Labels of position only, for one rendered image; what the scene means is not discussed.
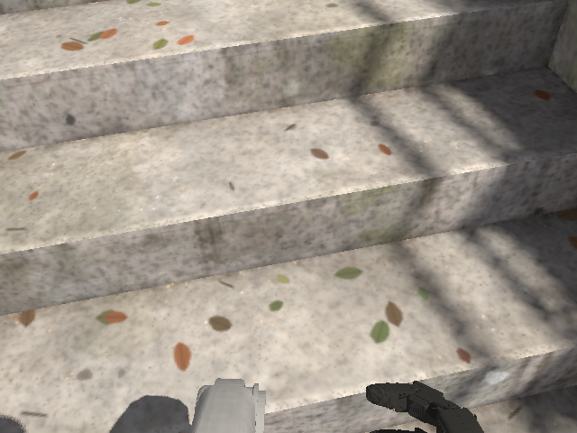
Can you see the robot right hand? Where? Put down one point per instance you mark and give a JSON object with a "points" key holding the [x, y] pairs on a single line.
{"points": [[424, 403]]}

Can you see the robot left shin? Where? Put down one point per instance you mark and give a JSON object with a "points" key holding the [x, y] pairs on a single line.
{"points": [[200, 391]]}

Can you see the robot left thigh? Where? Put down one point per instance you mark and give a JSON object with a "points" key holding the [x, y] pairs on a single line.
{"points": [[230, 407]]}

